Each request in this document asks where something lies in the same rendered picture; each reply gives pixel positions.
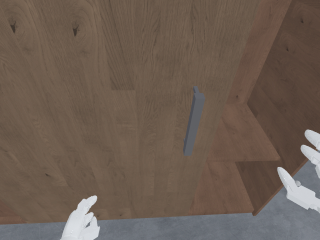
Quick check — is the handle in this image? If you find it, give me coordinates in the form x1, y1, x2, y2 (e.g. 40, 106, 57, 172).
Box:
183, 86, 205, 156

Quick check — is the left robot hand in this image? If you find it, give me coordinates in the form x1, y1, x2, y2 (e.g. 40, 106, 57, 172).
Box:
61, 195, 100, 240

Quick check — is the wardrobe door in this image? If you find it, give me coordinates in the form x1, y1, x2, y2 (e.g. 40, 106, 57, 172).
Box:
0, 0, 261, 224
0, 200, 19, 217

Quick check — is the right robot hand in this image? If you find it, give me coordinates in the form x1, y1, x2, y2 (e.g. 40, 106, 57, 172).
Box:
277, 129, 320, 213

